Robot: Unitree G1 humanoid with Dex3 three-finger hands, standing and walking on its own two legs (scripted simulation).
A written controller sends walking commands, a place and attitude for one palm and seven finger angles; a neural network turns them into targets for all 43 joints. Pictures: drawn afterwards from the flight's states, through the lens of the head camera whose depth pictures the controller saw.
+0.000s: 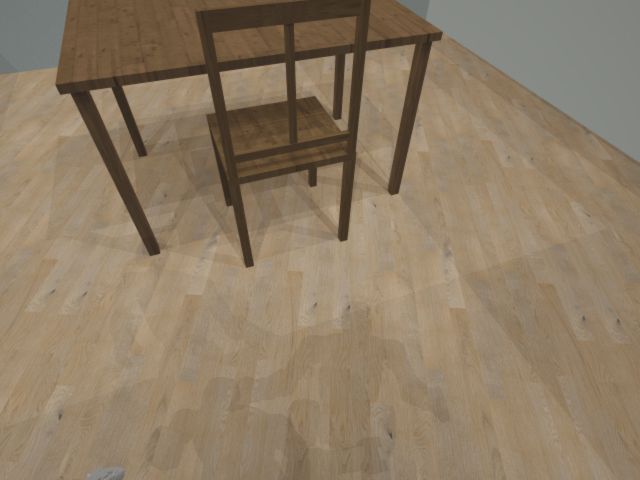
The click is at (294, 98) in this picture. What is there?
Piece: chair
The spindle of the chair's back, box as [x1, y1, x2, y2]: [284, 23, 297, 143]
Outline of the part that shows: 293,23 284,24 290,143 297,142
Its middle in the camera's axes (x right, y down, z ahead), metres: -0.09 -0.42 +1.09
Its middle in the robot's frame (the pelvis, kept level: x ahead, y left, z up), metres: +1.09 +0.14 -0.05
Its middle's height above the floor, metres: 0.71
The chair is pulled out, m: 0.00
